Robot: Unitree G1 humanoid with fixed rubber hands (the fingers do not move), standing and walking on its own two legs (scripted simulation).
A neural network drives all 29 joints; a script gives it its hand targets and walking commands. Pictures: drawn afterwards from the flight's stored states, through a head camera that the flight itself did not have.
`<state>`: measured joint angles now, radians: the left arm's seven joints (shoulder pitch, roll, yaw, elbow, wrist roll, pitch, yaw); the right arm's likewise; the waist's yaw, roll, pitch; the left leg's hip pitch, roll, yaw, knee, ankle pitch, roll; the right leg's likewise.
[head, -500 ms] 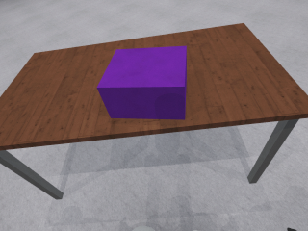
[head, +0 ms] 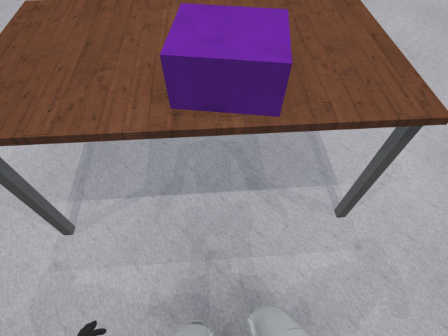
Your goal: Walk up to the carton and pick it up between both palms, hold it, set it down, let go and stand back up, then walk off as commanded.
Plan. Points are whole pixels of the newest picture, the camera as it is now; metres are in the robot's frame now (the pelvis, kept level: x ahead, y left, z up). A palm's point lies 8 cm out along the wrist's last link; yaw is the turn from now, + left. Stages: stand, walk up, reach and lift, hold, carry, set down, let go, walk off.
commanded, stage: walk off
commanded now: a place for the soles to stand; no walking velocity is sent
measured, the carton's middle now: (229, 58) +0.79 -0.04 +0.03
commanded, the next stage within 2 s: stand in 1.54 s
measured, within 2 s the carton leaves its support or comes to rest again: neither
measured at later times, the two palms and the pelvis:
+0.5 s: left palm out of the picture +0.00 +0.27 -0.08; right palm out of the picture -0.05 -0.35 -0.12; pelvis -0.12 -0.03 -0.01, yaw +2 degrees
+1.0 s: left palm out of the picture -0.12 +0.29 -0.13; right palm out of the picture -0.16 -0.31 -0.10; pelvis -0.22 +0.00 -0.01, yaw -2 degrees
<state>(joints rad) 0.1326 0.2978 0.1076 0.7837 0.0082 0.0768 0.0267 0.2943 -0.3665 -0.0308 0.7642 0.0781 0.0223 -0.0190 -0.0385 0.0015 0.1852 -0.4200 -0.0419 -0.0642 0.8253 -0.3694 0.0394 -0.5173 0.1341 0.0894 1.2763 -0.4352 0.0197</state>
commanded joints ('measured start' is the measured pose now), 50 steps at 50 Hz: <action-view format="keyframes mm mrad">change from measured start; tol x32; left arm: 1 13 255 39 -125 -3 -41 19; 50 187 243 33 -15 7 -102 -13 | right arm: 1 48 -222 -111 -124 -117 -27 -28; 50 -75 -216 -89 -72 -118 -53 3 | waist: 1 -31 135 -288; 29 30 -330 -48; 33 -20 170 -15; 50 76 96 -295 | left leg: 1 479 278 -423 -222 722 161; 8 245 285 -336 -183 696 217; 12 -174 -104 -103 338 -271 -24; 22 -238 -98 -142 603 -175 -64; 31 281 -29 41 -218 -67 -3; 34 -170 396 -707 -583 -293 232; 45 337 261 -447 -372 -128 167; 50 68 182 -215 -184 118 81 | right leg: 1 -145 -22 129 -130 -141 -6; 9 301 -114 -21 -713 22 -59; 11 397 -367 432 -895 211 -152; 28 139 -341 275 -872 35 -199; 38 -4 -5 130 82 -33 -19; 50 409 -134 -2 -831 14 -69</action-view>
